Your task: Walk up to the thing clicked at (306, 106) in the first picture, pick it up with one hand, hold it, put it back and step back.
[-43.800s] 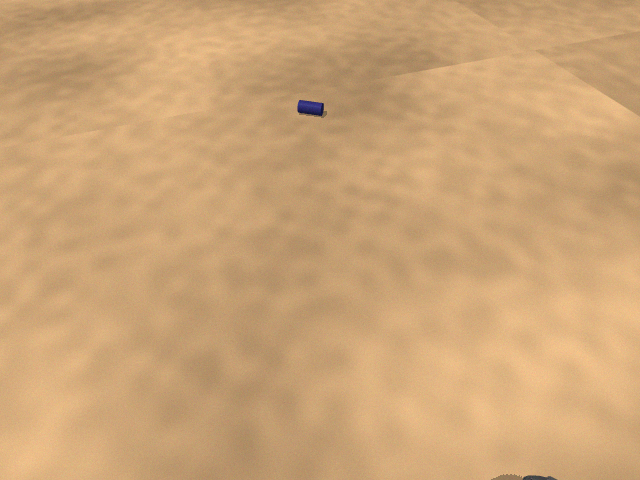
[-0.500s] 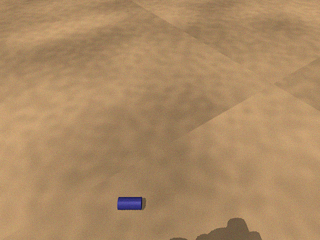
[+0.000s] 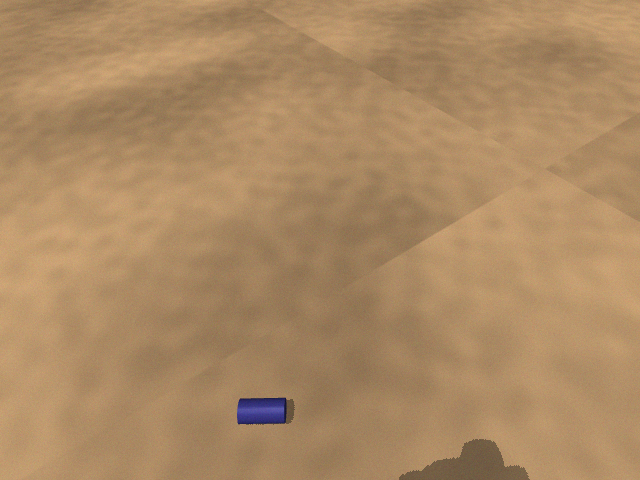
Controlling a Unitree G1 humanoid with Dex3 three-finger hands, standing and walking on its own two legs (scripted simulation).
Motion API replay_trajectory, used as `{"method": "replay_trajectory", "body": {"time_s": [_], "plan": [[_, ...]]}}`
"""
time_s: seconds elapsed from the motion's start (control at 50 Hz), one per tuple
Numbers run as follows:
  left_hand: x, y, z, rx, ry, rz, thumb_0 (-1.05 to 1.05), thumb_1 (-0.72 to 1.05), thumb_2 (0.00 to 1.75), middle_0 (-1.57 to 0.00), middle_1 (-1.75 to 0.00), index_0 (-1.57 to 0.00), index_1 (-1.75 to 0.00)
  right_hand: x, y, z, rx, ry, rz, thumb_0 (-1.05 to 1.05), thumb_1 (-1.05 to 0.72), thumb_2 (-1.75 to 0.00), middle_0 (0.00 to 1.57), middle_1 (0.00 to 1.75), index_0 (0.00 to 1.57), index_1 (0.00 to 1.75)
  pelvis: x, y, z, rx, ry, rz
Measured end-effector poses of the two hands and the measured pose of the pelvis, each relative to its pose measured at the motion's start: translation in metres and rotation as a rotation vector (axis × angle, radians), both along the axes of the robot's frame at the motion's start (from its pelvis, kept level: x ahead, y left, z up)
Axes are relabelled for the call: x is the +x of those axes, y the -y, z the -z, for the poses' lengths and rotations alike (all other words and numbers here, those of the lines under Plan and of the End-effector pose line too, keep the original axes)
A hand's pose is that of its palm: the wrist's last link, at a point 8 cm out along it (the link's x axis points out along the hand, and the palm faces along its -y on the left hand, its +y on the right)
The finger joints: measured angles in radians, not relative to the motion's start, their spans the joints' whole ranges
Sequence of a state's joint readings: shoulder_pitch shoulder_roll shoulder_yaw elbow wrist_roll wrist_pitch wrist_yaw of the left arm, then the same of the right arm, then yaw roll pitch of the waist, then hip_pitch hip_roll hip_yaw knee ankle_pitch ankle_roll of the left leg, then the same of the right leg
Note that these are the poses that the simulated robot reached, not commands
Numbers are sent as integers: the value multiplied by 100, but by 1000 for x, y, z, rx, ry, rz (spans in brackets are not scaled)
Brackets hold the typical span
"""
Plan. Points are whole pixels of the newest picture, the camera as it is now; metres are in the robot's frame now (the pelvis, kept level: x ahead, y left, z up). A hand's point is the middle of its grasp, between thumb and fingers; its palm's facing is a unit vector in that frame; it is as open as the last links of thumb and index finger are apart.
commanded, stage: stand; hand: left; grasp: from above
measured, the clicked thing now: (262, 410) +0.45 +0.21 -0.75
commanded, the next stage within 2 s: step back in 1.52 s
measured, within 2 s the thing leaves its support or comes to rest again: neither
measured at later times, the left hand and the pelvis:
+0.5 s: hand out of the picture +0.09 +0.24 -0.16, palm faces +0.01 -0.94 -0.33, open 7.3 cm; pelvis +0.02 +0.00 +0.00, yaw +0 degrees
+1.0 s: hand out of the picture +0.10 +0.24 -0.16, palm faces +0.01 -0.94 -0.33, open 7.3 cm; pelvis +0.02 -0.01 +0.00, yaw +0 degrees
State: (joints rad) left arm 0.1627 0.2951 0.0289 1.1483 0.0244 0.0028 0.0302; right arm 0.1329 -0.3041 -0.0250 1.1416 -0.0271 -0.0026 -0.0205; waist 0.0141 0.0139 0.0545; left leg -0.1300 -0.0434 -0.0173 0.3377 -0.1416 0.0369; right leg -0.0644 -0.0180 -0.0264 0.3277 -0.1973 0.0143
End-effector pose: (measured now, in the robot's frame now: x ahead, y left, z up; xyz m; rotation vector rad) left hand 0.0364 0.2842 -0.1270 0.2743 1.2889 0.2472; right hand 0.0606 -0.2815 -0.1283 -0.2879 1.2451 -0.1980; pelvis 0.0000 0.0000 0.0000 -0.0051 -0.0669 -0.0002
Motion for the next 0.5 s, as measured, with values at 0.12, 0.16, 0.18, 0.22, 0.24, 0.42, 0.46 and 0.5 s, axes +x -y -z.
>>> {"method": "replay_trajectory", "body": {"time_s": [0.12, 0.16, 0.18, 0.22, 0.24, 0.42, 0.46, 0.5], "plan": [[10, 2, 0, -5, 4, 12, 0, 91, 90, -21, -30, -20, -30, 0, 4, -1, -5, -12, 3, 1, -91, -90, 21, 30, 21, 30, 3, 2, 0, 1, -8, 1], [13, 3, 0, -6, 5, 15, 0, 91, 90, -21, -30, -20, -30, 1, 5, -1, -6, -16, 3, 1, -91, -90, 21, 30, 21, 30, 4, 2, -1, 1, -11, 1], [15, 3, 0, -6, 6, 16, 0, 91, 90, -21, -30, -20, -30, 1, 6, -1, -7, -17, 3, 1, -91, -90, 21, 30, 21, 30, 5, 3, -1, 1, -12, 2], [18, 3, 0, -7, 7, 19, 0, 91, 90, -21, -30, -20, -30, 2, 7, -2, -8, -18, 3, 1, -91, -90, 21, 30, 21, 30, 6, 3, -1, 1, -13, 3], [20, 3, 0, -8, 8, 19, 0, 91, 90, -21, -30, -20, -30, 3, 7, -2, -9, -19, 3, 1, -91, -90, 21, 30, 21, 30, 7, 3, -1, 1, -14, 3], [36, 4, -3, -6, 22, 26, 0, 91, 90, -21, -30, -20, -30, 14, 9, -2, -9, -15, 0, 1, -91, -90, 21, 30, 21, 30, 14, 4, -1, 3, -20, 5], [40, 4, -3, -5, 27, 27, 0, 91, 90, -21, -30, -20, -30, 17, 9, -2, -10, -12, -2, 1, -91, -90, 21, 30, 21, 30, 16, 4, -2, 2, -22, 5], [43, 4, -4, -5, 32, 29, 0, 91, 90, -21, -30, -20, -30, 20, 10, -3, -11, -7, -3, 1, -91, -90, 21, 30, 21, 30, 17, 5, -2, 2, -22, 5]]}}
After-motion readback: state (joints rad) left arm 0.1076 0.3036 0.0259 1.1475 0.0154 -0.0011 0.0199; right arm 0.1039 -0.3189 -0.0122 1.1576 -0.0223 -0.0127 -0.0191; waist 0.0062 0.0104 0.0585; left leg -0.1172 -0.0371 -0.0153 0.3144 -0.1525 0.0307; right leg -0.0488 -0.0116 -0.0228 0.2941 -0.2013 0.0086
